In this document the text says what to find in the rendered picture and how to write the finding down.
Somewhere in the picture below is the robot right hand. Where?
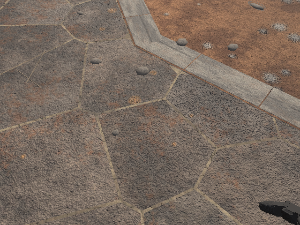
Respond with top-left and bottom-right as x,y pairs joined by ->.
259,201 -> 300,225

